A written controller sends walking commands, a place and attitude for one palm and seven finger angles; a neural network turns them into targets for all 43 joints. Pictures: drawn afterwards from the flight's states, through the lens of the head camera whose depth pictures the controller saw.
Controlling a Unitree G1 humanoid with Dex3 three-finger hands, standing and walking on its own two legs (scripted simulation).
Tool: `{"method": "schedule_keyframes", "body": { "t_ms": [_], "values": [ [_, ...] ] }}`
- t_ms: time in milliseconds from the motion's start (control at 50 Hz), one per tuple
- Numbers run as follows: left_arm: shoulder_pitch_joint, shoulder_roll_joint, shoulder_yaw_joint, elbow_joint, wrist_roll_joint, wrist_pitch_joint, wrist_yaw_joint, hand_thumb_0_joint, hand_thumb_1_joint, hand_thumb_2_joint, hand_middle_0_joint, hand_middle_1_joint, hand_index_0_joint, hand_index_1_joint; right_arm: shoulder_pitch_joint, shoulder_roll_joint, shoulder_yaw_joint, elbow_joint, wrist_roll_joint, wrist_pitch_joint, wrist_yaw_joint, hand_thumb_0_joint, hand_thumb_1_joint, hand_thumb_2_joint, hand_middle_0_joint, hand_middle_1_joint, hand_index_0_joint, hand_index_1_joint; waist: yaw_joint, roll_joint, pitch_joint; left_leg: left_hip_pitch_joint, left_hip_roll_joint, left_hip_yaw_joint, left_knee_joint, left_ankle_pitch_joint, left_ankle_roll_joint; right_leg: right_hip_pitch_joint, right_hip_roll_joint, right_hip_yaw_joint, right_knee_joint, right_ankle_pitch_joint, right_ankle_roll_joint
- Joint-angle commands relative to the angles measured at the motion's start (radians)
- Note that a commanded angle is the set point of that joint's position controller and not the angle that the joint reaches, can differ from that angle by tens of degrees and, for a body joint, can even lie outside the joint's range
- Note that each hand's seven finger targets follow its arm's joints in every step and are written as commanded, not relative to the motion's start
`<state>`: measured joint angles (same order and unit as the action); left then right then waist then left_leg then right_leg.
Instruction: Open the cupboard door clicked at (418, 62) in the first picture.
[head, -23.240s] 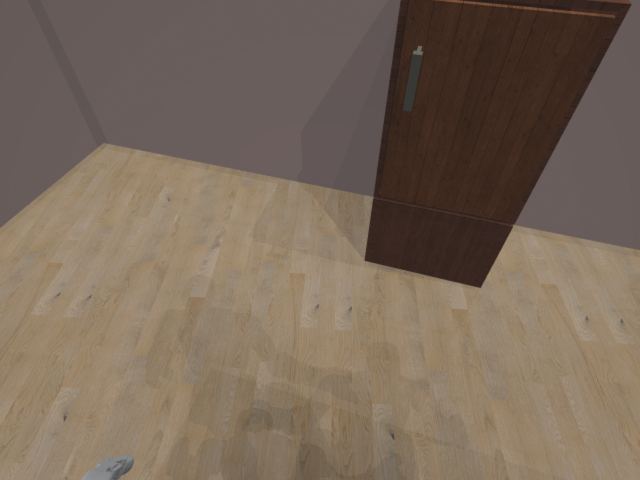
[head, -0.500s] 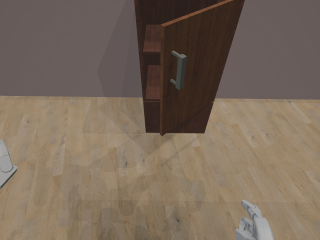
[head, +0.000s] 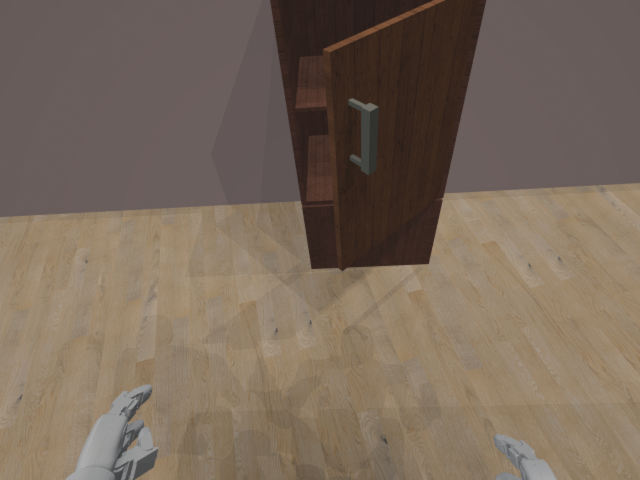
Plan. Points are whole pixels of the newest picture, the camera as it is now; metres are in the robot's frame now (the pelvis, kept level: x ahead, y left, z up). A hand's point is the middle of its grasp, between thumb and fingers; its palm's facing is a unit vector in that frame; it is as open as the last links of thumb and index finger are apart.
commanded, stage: let the arm hang, fingers relaxed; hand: left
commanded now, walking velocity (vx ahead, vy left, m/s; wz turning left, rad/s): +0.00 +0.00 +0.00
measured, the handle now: (361, 136) +0.71 -0.04 +0.04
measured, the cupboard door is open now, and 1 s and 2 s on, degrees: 41 41 41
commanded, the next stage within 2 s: look to check the result in 0.92 s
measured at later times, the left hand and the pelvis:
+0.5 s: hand out of the picture -0.04 +0.19 -0.16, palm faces +0.04 -0.97 -0.25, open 7.3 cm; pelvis -0.01 +0.00 +0.01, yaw +1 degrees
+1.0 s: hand out of the picture +0.01 +0.17 -0.16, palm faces +0.04 -0.98 -0.18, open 7.4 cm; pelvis +0.02 +0.00 +0.01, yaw +1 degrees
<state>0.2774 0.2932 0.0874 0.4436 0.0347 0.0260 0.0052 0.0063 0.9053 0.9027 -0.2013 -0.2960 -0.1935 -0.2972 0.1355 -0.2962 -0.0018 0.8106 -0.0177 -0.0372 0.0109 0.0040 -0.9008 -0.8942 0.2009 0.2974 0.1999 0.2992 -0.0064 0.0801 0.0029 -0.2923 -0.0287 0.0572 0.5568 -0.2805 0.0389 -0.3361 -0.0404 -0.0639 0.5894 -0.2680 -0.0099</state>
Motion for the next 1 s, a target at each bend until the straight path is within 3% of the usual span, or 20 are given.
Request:
{"method": "schedule_keyframes", "body": {
  "t_ms": [0,40,80,140,180,220,240,260,400,640,740,820,980],
  "values": [
    [-0.02,0.101,-0.021,0.125,-0.001,-0.03,0.001,0.0,0.9,0.9,-0.2,-0.3,-0.2,-0.3,0.059,-0.068,-0.022,-0.021,-0.009,0.015,-0.007,0.0,-0.9,-0.9,0.2,0.3,0.2,0.3,-0.012,-0.321,-0.058,0.059,0.056,-0.098,-0.045,0.106,0.0,0.043,-0.138,0.177,-0.198,0.054,-0.075],
    [-0.042,0.089,-0.041,0.214,-0.007,-0.023,0.007,0.0,0.9,0.9,-0.2,-0.3,-0.2,-0.3,0.076,-0.044,-0.009,0.023,-0.01,0.027,-0.006,0.0,-0.9,-0.9,0.2,0.3,0.2,0.3,-0.014,-0.165,-0.046,0.082,0.066,-0.106,-0.086,0.129,-0.006,0.046,-0.113,0.152,-0.199,0.0,-0.063],
    [-0.017,0.067,-0.05,0.308,-0.014,-0.025,0.01,0.0,0.9,0.9,-0.2,-0.3,-0.2,-0.3,0.06,-0.029,-0.001,0.064,-0.011,0.03,-0.009,0.0,-0.9,-0.9,0.2,0.3,0.2,0.3,0.002,0.002,-0.022,0.035,0.093,-0.133,-0.157,0.104,-0.003,0.095,-0.08,0.141,-0.193,-0.006,-0.042],
    [0.031,0.039,-0.04,0.421,-0.016,-0.029,0.017,0.0,0.9,0.9,-0.2,-0.3,-0.2,-0.3,0.081,-0.014,-0.002,0.112,-0.011,0.036,-0.019,0.0,-0.9,-0.9,0.2,0.3,0.2,0.3,0.019,0.124,-0.007,-0.031,0.103,-0.146,-0.206,0.01,-0.006,0.186,-0.065,0.114,-0.217,0.009,-0.041],
    [0.036,0.038,-0.045,0.478,-0.021,-0.03,0.016,0.0,0.9,0.9,-0.2,-0.3,-0.2,-0.3,0.109,0.002,-0.001,0.147,-0.008,0.04,-0.022,0.0,-0.9,-0.9,0.2,0.3,0.2,0.3,0.017,0.125,-0.01,-0.042,0.098,-0.142,-0.218,-0.031,-0.01,0.21,-0.071,0.114,-0.234,-0.002,-0.045],
    [0.03,0.032,-0.048,0.52,-0.024,-0.032,0.015,0.0,0.9,0.9,-0.2,-0.3,-0.2,-0.3,0.145,0.007,-0.004,0.176,-0.008,0.043,-0.025,0.0,-0.9,-0.9,0.2,0.3,0.2,0.3,0.011,0.073,0.013,-0.04,0.096,-0.145,-0.226,-0.057,-0.011,0.194,-0.072,0.114,-0.253,-0.036,-0.049],
    [0.027,0.029,-0.048,0.537,-0.023,-0.032,0.016,0.0,0.9,0.9,-0.2,-0.3,-0.2,-0.3,0.162,0.008,-0.008,0.185,-0.006,0.046,-0.027,0.0,-0.9,-0.9,0.2,0.3,0.2,0.3,0.011,0.003,0.035,-0.032,0.105,-0.148,-0.23,-0.059,-0.008,0.174,-0.07,0.101,-0.264,-0.052,-0.047],
    [0.02,0.021,-0.052,0.554,-0.023,-0.031,0.015,0.0,0.9,0.9,-0.2,-0.3,-0.2,-0.3,0.179,0.01,-0.008,0.2,-0.006,0.046,-0.028,0.0,-0.9,-0.9,0.2,0.3,0.2,0.3,0.006,-0.028,0.058,-0.034,0.106,-0.149,-0.238,-0.064,-0.006,0.159,-0.07,0.102,-0.27,-0.063,-0.045],
    [0.044,-0.006,-0.056,0.636,-0.023,-0.031,0.02,0.0,0.9,0.9,-0.2,-0.3,-0.2,-0.3,0.245,0.034,-0.008,0.264,-0.005,0.043,-0.034,0.0,-0.9,-0.9,0.2,0.3,0.2,0.3,0.001,-0.124,0.084,0.008,0.105,-0.136,-0.243,-0.045,0.004,0.114,-0.072,0.1,-0.284,-0.094,-0.038],
    [0.07,-0.04,-0.056,0.67,-0.021,-0.034,0.028,0.0,0.9,0.9,-0.2,-0.3,-0.2,-0.3,0.235,0.072,-0.006,0.295,-0.002,0.033,-0.04,0.0,-0.9,-0.9,0.2,0.3,0.2,0.3,0.011,-0.078,0.1,0.009,0.112,-0.138,-0.267,-0.005,0.004,0.13,-0.066,0.086,-0.254,0.0,-0.028],
    [0.063,-0.047,-0.056,0.673,-0.022,-0.04,0.03,0.0,0.9,0.9,-0.2,-0.3,-0.2,-0.3,0.232,0.076,-0.004,0.301,0.001,0.025,-0.043,0.0,-0.9,-0.9,0.2,0.3,0.2,0.3,0.01,-0.083,0.076,0.035,0.116,-0.134,-0.259,0.083,0.001,0.16,-0.07,0.078,-0.243,0.071,-0.026],
    [0.058,-0.052,-0.057,0.682,-0.024,-0.041,0.03,0.0,0.9,0.9,-0.2,-0.3,-0.2,-0.3,0.218,0.076,-0.003,0.308,-0.001,0.022,-0.046,0.0,-0.9,-0.9,0.2,0.3,0.2,0.3,0.007,-0.044,0.075,0.056,0.116,-0.129,-0.258,0.123,-0.004,0.166,-0.074,0.082,-0.244,0.101,-0.024],
    [0.046,-0.045,-0.058,0.684,-0.024,-0.041,0.029,0.0,0.9,0.9,-0.2,-0.3,-0.2,-0.3,0.209,0.062,-0.004,0.31,0.0,0.022,-0.047,0.0,-0.9,-0.9,0.2,0.3,0.2,0.3,0.004,-0.074,0.079,0.072,0.119,-0.13,-0.259,0.139,-0.004,0.176,-0.074,0.08,-0.253,0.109,-0.024]
  ]
}}
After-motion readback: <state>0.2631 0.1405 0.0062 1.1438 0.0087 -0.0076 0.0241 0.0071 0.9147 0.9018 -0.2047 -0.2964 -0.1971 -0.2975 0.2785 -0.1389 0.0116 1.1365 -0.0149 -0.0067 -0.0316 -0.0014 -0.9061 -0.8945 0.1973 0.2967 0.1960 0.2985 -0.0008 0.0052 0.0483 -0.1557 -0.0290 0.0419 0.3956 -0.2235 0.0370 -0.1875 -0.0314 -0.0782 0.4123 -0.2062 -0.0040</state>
